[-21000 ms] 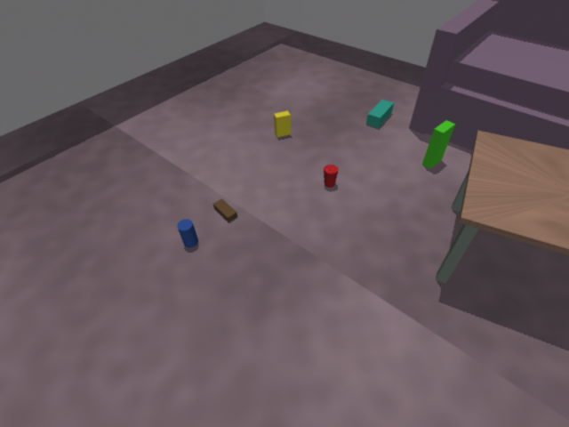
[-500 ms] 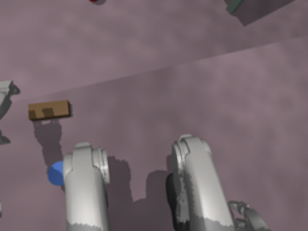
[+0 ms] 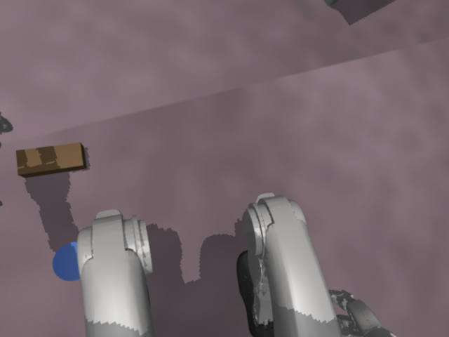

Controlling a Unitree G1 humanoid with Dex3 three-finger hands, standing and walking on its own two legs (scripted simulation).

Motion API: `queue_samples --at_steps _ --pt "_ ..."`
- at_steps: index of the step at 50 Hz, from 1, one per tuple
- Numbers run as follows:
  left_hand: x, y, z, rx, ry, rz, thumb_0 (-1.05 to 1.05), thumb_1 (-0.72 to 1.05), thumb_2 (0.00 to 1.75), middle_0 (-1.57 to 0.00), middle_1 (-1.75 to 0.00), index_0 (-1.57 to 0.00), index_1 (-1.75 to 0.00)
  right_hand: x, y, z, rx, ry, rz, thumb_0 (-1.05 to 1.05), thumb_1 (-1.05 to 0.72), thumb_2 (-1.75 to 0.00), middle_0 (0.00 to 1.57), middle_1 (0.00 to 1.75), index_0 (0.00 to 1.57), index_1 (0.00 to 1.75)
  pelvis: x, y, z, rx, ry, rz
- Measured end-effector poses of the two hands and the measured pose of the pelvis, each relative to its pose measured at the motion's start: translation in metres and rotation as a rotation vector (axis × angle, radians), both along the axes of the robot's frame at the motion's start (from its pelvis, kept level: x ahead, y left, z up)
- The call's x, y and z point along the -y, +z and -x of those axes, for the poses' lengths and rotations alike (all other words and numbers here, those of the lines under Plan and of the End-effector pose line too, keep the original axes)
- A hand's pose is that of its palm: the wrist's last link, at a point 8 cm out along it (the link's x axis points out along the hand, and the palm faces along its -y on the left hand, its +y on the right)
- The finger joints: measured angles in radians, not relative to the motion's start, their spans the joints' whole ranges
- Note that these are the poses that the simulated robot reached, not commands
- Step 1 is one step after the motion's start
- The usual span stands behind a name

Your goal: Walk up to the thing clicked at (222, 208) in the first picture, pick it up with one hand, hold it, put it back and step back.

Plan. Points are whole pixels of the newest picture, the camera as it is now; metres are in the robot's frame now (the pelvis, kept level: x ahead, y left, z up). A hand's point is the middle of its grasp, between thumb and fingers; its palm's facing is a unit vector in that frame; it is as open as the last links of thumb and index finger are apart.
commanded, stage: rise first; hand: left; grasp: from above
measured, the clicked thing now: (53, 160) +0.45 +0.34 -0.30
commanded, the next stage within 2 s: approach in 1.68 s
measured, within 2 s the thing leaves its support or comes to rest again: neither
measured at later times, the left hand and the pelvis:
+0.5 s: hand out of the picture +0.40 +0.38 -0.17, palm faces -0.42 -0.13 -0.90, open 13.9 cm; pelvis +0.00 +0.00 -0.01, yaw -1 degrees
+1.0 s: hand (0, 166) +0.41 +0.38 -0.19, palm faces -0.42 -0.12 -0.90, open 13.4 cm; pelvis +0.00 +0.00 -0.01, yaw -2 degrees
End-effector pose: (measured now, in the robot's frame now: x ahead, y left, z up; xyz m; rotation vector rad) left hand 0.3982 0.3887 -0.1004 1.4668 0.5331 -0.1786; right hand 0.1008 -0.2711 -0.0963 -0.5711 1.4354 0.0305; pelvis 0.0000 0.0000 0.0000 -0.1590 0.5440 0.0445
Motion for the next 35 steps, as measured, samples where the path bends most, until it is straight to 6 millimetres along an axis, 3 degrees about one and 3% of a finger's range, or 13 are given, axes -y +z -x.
queue_samples --at_steps 35 --pt "0.007 -0.021 -0.013 0.007 0.007 0.011 0.00 -0.48 0.98 -0.16 -0.91 -0.15 -0.94 0.000 0.001 0.018 -0.019 0.008 0.008 0.00 -0.90 -0.90 0.20 0.30 0.20 0.30 -0.001 -0.010 0.001 0.024 -0.012 0.014"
